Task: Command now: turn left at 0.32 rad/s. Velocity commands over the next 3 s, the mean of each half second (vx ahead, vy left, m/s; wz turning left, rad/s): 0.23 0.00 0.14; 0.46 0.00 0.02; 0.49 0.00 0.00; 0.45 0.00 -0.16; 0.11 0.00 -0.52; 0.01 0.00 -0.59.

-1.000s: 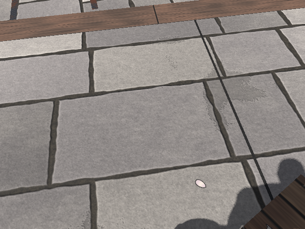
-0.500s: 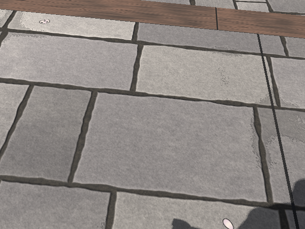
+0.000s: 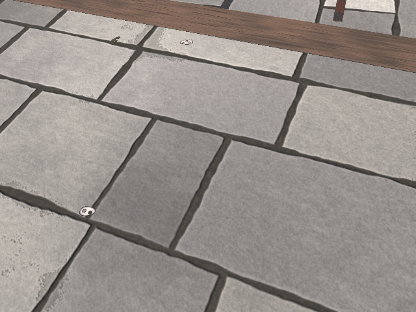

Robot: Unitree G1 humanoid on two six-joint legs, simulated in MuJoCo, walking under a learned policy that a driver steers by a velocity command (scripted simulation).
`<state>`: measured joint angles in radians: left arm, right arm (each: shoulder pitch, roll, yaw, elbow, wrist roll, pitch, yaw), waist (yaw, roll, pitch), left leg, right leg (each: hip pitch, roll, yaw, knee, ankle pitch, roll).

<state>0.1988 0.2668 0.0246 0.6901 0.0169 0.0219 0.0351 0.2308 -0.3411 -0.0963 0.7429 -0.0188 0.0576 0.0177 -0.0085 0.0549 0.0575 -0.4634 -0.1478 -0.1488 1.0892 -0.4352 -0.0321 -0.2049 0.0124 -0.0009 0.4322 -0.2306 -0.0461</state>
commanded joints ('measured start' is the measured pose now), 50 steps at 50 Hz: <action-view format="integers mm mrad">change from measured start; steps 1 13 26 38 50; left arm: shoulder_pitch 10 61 -164 113 231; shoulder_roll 135 98 72 149 85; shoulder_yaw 35 42 33 62 34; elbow -50 25 -47 64 197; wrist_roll -1 1 14 0 -13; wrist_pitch -21 -11 -39 -69 -117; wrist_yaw -1 -44 -95 -54 -53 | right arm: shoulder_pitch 23 137 185 136 -164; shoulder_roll -56 -42 -52 -47 50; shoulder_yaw -7 49 46 48 75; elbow -42 62 153 142 69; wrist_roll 9 -17 4 -5 -17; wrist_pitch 3 -62 -134 -139 -102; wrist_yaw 2 -19 -15 -2 31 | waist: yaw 7 -65 -43 45 30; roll -193 -46 59 -112 -104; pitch -82 -36 88 -67 49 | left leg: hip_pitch -52 661 450 -127 -185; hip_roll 10 214 318 177 248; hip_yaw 14 -8 -16 59 190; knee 18 -848 -990 170 -320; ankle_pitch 5 40 425 104 437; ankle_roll -25 144 240 136 51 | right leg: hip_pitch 143 -305 -456 167 99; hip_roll -222 -122 -77 -348 -179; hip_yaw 163 125 -57 469 49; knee -80 33 337 -229 -340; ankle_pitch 579 -271 83 -273 261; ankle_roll -155 -68 50 -186 -155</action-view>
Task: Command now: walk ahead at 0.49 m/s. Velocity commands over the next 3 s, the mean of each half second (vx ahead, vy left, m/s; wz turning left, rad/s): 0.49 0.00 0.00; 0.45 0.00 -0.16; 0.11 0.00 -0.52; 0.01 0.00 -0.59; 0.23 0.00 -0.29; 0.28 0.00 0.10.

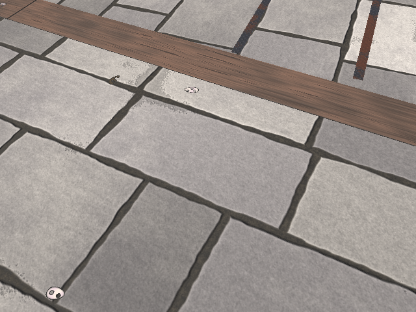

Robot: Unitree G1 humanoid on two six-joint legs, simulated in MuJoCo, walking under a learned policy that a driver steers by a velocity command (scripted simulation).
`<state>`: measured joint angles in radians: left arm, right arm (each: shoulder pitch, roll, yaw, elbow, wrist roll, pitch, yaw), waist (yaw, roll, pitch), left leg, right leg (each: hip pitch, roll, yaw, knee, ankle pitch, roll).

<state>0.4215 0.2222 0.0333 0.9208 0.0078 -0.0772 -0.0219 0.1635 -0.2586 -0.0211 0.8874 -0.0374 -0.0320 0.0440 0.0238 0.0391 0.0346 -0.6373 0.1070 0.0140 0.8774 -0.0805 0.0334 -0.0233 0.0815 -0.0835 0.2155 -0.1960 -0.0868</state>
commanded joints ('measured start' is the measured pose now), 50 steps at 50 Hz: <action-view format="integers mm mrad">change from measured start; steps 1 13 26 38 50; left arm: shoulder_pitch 23 80 -303 18 -93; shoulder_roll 133 138 67 168 161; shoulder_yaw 25 21 8 50 49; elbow -25 -3 -105 -14 -9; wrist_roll -3 -3 22 43 -1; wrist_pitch -19 2 45 2 6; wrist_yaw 6 23 -15 21 18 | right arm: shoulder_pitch -131 289 227 259 89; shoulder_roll -27 -218 -79 -101 -33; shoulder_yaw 3 -76 -34 -37 -33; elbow -85 17 97 131 -5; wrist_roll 4 7 30 15 5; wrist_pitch -14 -33 -71 -51 0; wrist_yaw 6 -40 -37 -60 -52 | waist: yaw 6 -137 -33 129 -57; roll -92 72 12 -43 -98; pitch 72 -333 54 -179 -54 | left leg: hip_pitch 9 958 534 562 125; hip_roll -18 302 54 36 -69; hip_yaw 39 -707 -72 69 -3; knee -160 -591 -783 -94 110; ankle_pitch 106 -229 155 469 -144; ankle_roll -13 293 172 85 -68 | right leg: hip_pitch -74 -582 -620 31 -161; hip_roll -248 -31 -200 -145 -220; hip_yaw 120 130 46 82 233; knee -118 1097 616 261 91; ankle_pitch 260 -313 144 22 837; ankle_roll -110 3 82 -94 -154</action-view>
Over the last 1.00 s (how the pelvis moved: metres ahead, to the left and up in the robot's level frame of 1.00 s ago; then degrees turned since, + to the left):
0.33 -0.03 0.00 2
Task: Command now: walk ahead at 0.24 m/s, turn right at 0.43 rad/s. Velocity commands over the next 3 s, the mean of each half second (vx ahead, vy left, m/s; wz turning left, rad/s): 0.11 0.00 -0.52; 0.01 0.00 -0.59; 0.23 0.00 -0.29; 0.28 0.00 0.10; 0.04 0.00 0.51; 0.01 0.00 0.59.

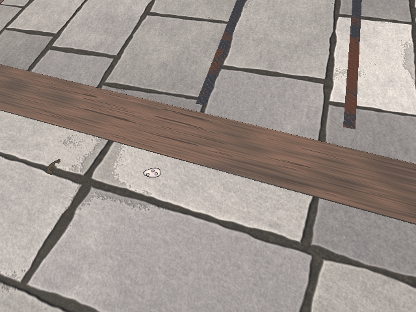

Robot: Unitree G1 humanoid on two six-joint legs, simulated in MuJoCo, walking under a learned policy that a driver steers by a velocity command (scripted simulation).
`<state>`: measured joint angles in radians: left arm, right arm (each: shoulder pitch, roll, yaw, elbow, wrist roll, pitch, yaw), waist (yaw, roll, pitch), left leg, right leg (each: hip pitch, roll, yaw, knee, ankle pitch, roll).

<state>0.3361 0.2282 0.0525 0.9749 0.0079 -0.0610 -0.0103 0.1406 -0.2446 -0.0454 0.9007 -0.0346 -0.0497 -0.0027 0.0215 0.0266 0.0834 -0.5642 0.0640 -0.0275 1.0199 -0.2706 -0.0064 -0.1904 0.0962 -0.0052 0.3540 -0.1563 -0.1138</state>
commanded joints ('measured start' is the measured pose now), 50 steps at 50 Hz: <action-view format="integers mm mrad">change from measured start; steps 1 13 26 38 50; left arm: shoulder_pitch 6 -57 -89 -68 -64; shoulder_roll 151 186 135 370 226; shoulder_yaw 29 57 44 80 54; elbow -64 -134 -198 -273 -271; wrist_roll -1 -2 10 17 1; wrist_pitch -3 56 148 104 93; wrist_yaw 8 33 -15 -10 13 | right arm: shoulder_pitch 77 72 45 31 10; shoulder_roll -50 -113 -146 -112 -137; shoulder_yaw -8 -9 -16 -29 -35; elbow -33 -85 -154 -230 -216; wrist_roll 5 22 6 9 15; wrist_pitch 21 -7 39 94 102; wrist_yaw -7 -38 -42 -21 -15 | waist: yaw -43 -64 -12 18 13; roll -95 -111 121 -353 -145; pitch -105 -101 -135 -21 -109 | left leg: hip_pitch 42 325 415 -78 -41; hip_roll -30 -78 208 -58 -53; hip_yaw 40 -33 -51 158 -16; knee -71 -635 -741 -153 -81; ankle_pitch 70 185 333 -361 -116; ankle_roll -33 27 229 -45 -43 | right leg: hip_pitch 13 39 -279 11 165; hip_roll -227 -170 -71 -490 -270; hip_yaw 158 363 23 582 388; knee -39 221 693 -150 -20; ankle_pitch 786 525 -272 84 281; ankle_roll -117 -11 162 -127 -128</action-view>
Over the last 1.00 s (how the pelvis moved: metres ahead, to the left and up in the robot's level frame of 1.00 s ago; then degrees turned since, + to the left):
0.56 -0.01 0.00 -7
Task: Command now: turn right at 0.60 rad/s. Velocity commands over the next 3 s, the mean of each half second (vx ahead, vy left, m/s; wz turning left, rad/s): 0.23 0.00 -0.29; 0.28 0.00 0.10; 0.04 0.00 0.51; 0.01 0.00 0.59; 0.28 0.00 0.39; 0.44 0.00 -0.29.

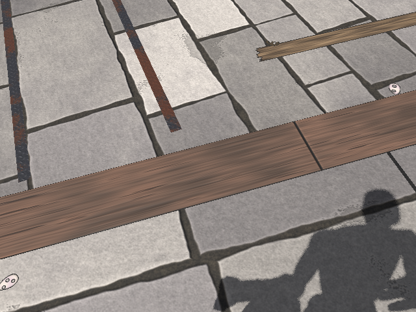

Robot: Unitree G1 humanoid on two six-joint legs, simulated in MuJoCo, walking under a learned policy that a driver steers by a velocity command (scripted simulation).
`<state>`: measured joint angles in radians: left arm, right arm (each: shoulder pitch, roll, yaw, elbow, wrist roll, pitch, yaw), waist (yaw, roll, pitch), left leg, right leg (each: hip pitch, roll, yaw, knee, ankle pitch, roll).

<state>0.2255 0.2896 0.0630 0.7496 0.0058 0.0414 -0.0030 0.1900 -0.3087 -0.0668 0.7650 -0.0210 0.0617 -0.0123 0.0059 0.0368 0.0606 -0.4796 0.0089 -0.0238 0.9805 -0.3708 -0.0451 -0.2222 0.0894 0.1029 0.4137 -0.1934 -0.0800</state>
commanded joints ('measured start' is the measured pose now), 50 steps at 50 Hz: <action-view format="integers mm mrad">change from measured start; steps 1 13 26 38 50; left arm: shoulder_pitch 54 -3 -236 128 19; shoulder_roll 170 3 26 156 41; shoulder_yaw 45 -8 -19 19 -19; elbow -45 -61 -66 55 69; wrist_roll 5 0 36 3 9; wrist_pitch -9 -33 -68 -99 -103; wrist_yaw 6 7 -56 2 40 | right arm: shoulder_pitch -46 195 275 308 111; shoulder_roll -73 -148 -62 -46 29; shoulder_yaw -13 -1 -1 2 1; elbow -86 -43 100 124 69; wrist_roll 3 -18 9 26 -12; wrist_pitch -10 -85 -142 -114 -32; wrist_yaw -7 -24 19 -8 34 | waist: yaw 34 -92 -86 45 -35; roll -155 176 74 -123 -141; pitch -87 -87 53 -242 -65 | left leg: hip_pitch -115 615 512 -13 -28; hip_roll -3 309 168 -28 38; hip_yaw -23 -449 -141 -81 38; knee -67 -836 -868 298 -24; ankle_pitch -25 -338 286 -118 170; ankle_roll -3 180 240 100 46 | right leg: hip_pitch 193 -401 -500 343 68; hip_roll -264 53 -127 -493 -336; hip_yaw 299 96 -142 288 -202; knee -75 337 366 -41 -142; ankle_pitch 311 -410 47 578 611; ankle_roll -166 9 95 -198 -115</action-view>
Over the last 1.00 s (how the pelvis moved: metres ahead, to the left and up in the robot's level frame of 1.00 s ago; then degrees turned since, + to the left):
0.08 0.01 0.00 -35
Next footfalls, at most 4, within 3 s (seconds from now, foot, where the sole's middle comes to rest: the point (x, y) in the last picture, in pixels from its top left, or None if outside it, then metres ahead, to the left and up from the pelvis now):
0.24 left None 0.05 0.12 -0.78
0.70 right None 0.31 -0.13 -0.78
1.24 left None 0.36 0.05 -0.78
1.70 right None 0.40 -0.15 -0.78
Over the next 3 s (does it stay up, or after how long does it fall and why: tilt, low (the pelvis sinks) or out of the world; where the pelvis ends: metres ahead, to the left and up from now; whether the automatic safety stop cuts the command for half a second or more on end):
stays up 0.60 0.18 0.00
